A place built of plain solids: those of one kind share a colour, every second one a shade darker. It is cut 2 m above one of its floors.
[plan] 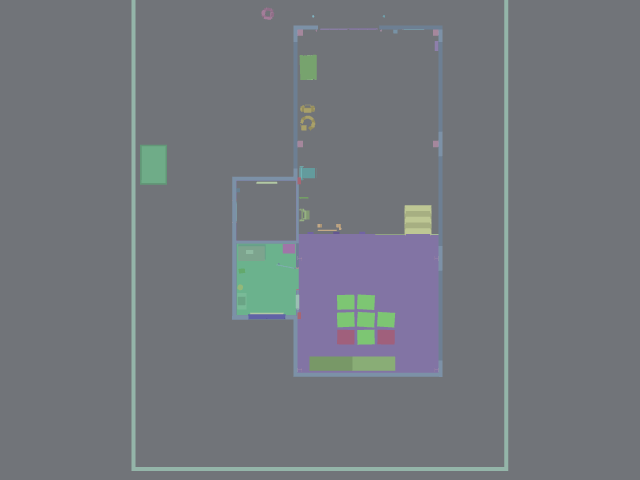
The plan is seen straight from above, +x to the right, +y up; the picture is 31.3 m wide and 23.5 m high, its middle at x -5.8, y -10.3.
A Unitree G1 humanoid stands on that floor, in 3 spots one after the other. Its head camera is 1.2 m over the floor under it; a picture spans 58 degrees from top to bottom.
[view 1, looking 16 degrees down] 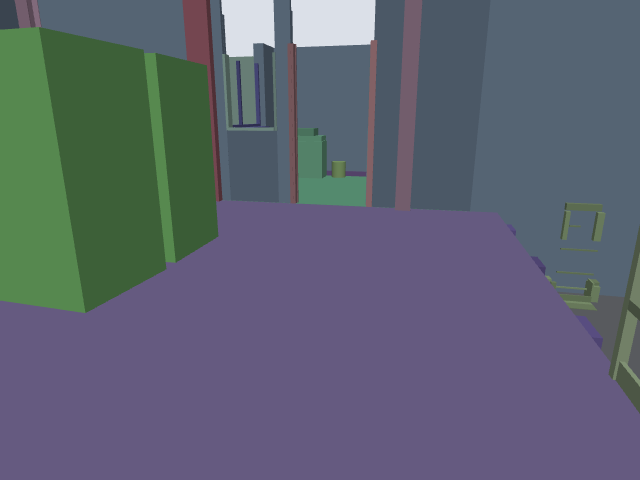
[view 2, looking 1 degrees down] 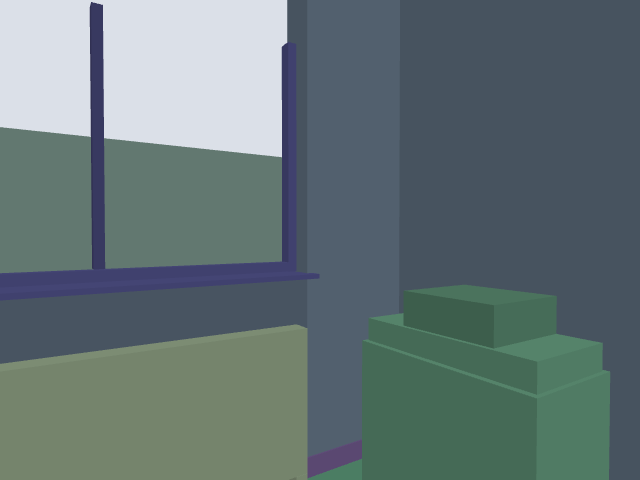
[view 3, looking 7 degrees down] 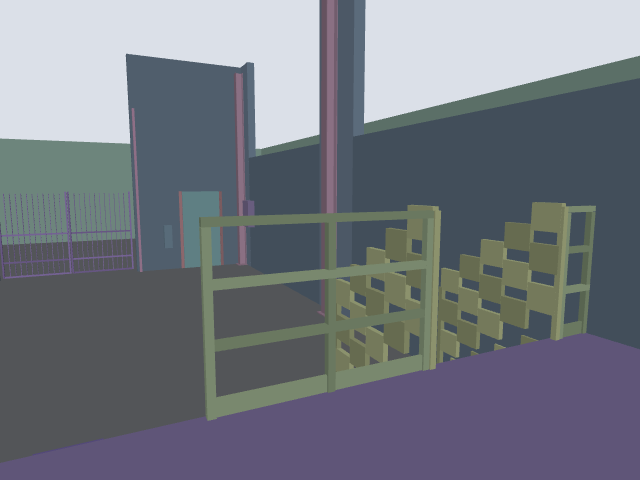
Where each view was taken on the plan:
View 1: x -1.00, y -11.00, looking -167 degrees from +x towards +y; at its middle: raised_floor_bank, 4.35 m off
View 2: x -8.20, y -12.20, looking -123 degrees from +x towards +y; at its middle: wall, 2.15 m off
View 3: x -3.50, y -12.20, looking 64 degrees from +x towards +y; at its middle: wall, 8.05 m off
